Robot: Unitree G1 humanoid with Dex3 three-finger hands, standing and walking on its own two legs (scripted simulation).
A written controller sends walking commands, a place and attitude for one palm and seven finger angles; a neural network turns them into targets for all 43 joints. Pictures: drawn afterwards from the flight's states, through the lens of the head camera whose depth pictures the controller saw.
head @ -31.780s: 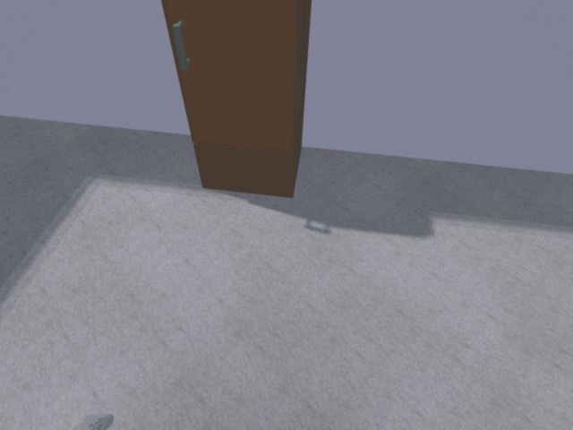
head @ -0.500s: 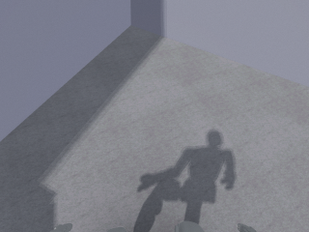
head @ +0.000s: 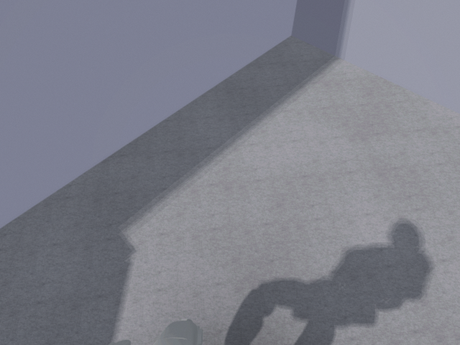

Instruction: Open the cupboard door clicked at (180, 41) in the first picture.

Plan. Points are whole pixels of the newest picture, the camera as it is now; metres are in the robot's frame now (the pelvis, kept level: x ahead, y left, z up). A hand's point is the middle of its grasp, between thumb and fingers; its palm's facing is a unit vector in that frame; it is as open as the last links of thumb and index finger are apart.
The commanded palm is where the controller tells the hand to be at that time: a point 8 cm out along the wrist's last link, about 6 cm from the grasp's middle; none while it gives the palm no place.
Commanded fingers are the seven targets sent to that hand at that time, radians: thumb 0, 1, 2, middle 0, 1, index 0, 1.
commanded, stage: turn to face it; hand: left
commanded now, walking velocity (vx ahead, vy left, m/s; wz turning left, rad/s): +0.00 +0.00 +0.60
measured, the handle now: out of the picture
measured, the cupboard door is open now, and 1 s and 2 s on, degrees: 43 43 43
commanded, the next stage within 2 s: none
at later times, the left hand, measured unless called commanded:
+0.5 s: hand out of the picture +0.09 +0.23 -0.16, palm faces +0.26 -0.92 -0.28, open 7.4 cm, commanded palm none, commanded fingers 0.00 0.90 0.90 -0.20 -0.30 -0.20 -0.30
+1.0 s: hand out of the picture -0.06 +0.19 -0.20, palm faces +0.59 -0.77 -0.24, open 7.3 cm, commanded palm none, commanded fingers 0.00 0.90 0.90 -0.20 -0.30 -0.20 -0.30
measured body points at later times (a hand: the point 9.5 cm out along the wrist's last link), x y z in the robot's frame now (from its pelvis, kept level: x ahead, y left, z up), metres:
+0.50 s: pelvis +0.03 -0.01 -0.01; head +0.08 +0.00 +0.44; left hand +0.08 +0.28 -0.14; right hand +0.16 -0.23 -0.15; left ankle -0.01 +0.13 -0.74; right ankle +0.06 -0.14 -0.72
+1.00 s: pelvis +0.03 -0.01 -0.02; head +0.06 +0.05 +0.43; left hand -0.09 +0.24 -0.18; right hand +0.29 -0.15 -0.14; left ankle -0.02 +0.08 -0.74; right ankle +0.07 -0.14 -0.70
